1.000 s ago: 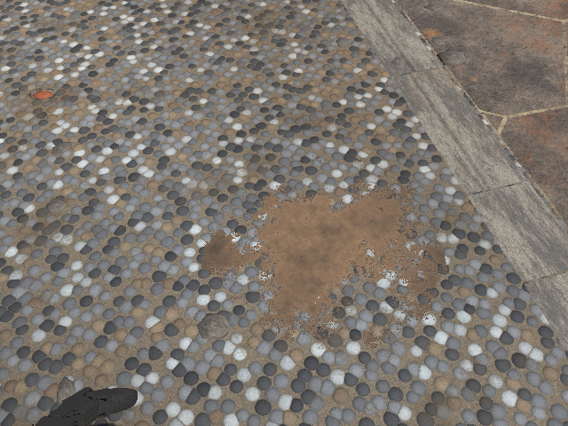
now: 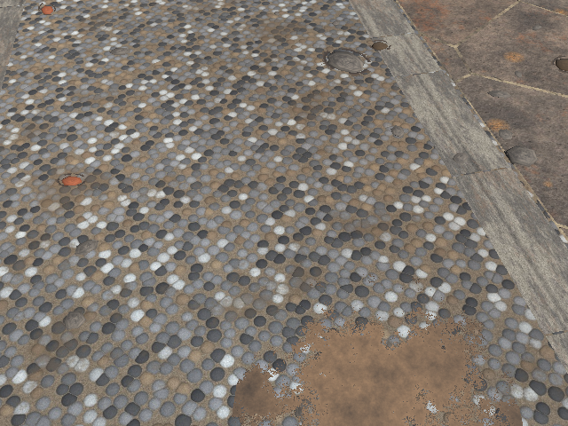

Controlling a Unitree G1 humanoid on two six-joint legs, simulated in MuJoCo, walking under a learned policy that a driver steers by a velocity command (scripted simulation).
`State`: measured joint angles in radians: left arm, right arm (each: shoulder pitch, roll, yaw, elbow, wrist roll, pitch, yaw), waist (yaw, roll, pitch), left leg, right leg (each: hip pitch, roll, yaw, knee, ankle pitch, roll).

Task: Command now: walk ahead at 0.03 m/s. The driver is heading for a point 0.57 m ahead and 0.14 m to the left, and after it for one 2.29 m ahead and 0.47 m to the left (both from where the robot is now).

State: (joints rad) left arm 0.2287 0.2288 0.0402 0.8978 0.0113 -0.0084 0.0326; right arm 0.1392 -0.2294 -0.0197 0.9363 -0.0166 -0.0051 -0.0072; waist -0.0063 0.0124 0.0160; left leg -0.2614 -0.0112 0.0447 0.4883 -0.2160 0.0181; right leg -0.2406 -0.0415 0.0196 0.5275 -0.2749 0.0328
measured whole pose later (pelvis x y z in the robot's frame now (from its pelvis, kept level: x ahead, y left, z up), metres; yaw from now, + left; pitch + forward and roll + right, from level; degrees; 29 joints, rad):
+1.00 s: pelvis +0.14 -0.03 +0.00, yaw +8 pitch +1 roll +0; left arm 0.46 0.19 0.03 1.11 0.02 -0.09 0.03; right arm 0.10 -0.25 -0.07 0.97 0.04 -0.05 0.03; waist 0.06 0.03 0.01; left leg -0.67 0.06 -0.02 0.89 -0.10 0.05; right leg 0.09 0.00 -0.17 0.24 -0.35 -0.01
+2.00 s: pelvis +0.55 +0.11 -0.01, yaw +24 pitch +1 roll +0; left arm 0.16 0.27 0.06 0.81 -0.01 0.01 0.02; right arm 0.19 -0.25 -0.06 0.84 -0.01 0.01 -0.05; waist 0.02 -0.03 0.03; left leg -0.30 -0.01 -0.04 0.56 -0.26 0.00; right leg -0.41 0.05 0.07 0.53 -0.17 -0.02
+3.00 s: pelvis +0.61 +0.11 +0.00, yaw +2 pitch +0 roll +0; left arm 0.20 0.24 0.04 0.76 0.01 0.02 0.01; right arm 0.18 -0.23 -0.03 0.80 -0.01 -0.03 -0.02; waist 0.01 -0.02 0.02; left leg -0.25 0.01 -0.01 0.54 -0.29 -0.01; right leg -0.26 0.05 0.09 0.54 -0.27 -0.01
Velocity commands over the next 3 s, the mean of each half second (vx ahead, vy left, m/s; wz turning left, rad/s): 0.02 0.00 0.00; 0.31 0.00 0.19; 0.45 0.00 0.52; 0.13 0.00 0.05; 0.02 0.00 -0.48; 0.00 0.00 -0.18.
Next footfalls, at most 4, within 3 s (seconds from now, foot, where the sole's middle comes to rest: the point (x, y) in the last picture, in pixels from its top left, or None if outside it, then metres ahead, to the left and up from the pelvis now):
1.18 left None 0.39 0.13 -0.77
1.62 right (277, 352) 0.71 0.07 -0.77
1.96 left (200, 417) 0.55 0.25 -0.77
2.34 right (302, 369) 0.66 0.00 -0.77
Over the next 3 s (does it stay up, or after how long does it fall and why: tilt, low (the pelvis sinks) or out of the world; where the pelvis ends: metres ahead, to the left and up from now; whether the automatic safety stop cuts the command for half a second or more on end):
stays up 0.61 0.11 0.00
